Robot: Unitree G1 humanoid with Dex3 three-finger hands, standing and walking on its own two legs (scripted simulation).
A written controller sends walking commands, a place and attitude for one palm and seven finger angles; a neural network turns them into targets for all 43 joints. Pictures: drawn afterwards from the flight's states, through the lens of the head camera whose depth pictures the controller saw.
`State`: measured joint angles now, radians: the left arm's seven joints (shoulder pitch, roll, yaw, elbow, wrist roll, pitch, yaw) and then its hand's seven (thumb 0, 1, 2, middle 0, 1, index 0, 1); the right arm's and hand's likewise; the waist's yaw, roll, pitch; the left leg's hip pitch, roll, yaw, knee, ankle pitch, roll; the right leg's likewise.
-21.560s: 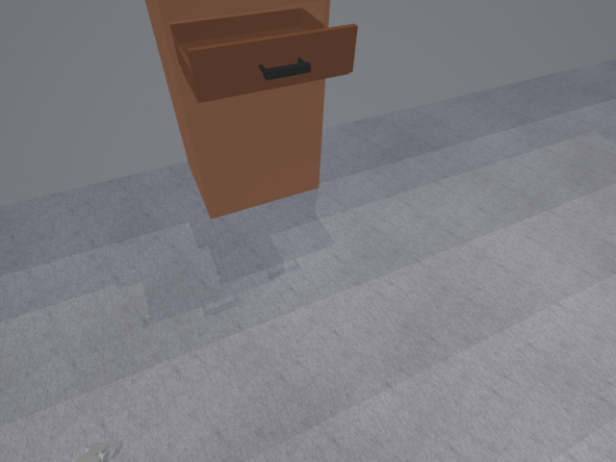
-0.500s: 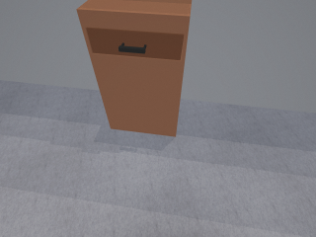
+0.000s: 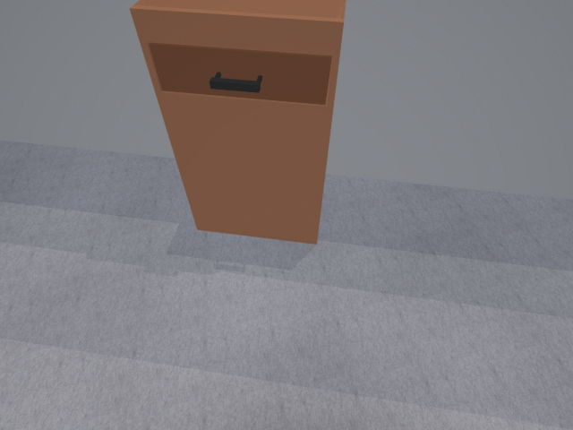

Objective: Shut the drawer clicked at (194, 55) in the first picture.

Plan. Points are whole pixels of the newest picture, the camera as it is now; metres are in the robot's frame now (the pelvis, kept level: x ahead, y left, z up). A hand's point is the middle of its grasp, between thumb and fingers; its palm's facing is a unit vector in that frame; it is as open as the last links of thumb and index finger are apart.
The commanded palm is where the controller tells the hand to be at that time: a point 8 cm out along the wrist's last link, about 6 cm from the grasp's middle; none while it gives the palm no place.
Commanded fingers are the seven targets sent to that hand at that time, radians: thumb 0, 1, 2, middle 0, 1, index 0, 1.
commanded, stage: look to check the result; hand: left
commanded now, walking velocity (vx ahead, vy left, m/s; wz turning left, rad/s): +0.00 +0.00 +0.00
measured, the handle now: (237, 81) +0.97 +0.19 -0.01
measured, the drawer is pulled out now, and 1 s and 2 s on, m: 0.00 0.00 0.00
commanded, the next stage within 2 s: stand and wait in 0.16 s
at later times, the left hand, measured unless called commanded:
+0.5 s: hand out of the picture +0.07 +0.21 -0.16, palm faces +0.00 -0.96 -0.28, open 7.4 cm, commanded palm none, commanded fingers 0.00 0.90 0.90 -0.20 -0.30 -0.20 -0.30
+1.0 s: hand out of the picture +0.10 +0.22 -0.16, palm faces +0.00 -0.95 -0.32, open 7.4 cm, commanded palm none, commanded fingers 0.00 0.90 0.90 -0.20 -0.30 -0.20 -0.30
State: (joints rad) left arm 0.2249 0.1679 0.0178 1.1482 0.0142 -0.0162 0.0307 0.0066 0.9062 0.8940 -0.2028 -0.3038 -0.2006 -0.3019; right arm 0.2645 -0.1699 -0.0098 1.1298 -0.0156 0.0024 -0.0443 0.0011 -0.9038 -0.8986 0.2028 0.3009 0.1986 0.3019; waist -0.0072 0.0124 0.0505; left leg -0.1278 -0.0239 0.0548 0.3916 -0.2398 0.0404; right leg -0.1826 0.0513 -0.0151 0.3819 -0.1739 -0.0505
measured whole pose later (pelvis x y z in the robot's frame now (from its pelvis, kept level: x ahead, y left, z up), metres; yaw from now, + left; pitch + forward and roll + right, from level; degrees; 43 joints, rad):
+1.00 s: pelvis +0.02 -0.01 +0.00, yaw +0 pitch -1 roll +0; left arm 0.11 0.28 0.02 1.14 0.01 -0.02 0.01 0.01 0.90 0.89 -0.20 -0.30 -0.20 -0.30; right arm 0.14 -0.29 -0.01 1.13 -0.02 0.00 -0.03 0.00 -0.90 -0.90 0.21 0.30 0.20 0.30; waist -0.01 0.02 0.05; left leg -0.05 -0.01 0.05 0.30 -0.22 0.02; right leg -0.12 0.07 -0.02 0.31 -0.17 -0.07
